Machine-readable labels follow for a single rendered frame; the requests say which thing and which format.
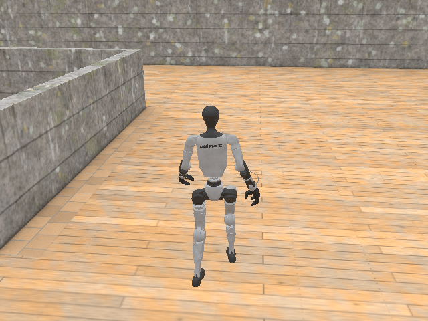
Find robot right forearm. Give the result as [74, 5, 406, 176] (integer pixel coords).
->
[240, 161, 257, 191]

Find robot left forearm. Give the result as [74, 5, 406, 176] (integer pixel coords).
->
[179, 160, 188, 179]

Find left robot upper arm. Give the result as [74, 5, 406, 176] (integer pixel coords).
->
[181, 135, 198, 171]

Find right robot upper arm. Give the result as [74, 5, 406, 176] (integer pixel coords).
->
[225, 134, 245, 172]

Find robot left foot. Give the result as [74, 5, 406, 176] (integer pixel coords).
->
[192, 268, 205, 287]

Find robot left hand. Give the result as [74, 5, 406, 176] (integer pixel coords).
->
[179, 174, 194, 185]

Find humanoid robot torso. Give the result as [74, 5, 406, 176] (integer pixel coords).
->
[196, 131, 228, 201]

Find robot right hand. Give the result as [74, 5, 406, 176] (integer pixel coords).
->
[245, 187, 260, 206]

